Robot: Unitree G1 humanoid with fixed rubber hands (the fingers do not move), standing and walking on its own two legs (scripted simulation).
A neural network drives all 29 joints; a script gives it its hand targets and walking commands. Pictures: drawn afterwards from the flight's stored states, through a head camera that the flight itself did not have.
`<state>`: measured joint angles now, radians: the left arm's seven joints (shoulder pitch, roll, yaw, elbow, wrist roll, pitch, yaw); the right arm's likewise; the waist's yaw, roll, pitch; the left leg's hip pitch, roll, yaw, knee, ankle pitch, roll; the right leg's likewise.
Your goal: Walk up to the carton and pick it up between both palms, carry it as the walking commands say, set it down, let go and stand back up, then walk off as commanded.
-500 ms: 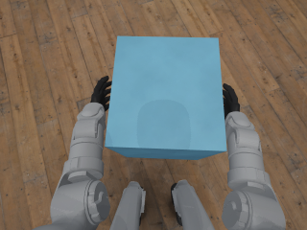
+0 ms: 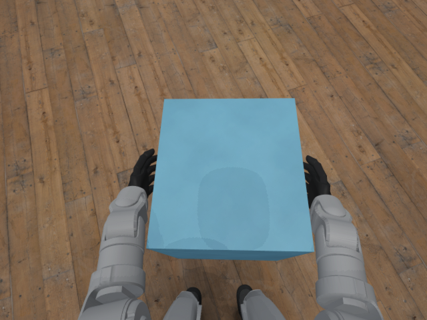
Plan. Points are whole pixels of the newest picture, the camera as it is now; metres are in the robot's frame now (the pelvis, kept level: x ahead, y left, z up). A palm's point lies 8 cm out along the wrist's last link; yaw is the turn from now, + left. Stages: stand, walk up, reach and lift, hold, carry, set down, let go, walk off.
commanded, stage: reach and lift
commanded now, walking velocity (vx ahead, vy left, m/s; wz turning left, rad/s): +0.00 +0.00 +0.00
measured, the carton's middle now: (227, 190) +0.38 -0.02 -0.12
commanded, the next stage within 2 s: none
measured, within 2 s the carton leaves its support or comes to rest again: neither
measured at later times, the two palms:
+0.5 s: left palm (125, 192) +0.34 +0.16 +0.02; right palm (338, 207) +0.31 -0.18 +0.02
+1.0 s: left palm (118, 194) +0.32 +0.15 +0.08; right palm (367, 209) +0.29 -0.19 +0.07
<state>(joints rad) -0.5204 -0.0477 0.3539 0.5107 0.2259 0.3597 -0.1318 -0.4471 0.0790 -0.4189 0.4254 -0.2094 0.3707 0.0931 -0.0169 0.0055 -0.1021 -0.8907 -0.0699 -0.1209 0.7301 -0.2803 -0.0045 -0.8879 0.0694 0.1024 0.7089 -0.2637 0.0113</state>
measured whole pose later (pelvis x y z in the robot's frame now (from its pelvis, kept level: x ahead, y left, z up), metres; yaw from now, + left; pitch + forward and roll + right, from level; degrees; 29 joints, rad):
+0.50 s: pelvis +0.00 +0.01 +0.03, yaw +0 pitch +10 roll +0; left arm -0.41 -0.08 0.33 0.47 0.26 0.47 -0.14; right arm -0.33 0.08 -0.37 0.37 -0.23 0.50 0.10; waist -0.05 0.02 -0.04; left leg -0.47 -0.07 -0.12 0.51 -0.21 0.02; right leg -0.46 0.04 0.11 0.49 -0.20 0.02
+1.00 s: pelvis +0.02 +0.01 +0.05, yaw +0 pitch -3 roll +0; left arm -0.26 -0.09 0.25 0.31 0.22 0.64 -0.11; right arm -0.22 0.06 -0.28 0.23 -0.21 0.68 0.10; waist -0.06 0.01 0.00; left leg -0.09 -0.06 -0.12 0.32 -0.18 0.02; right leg -0.08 0.03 0.12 0.30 -0.16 0.01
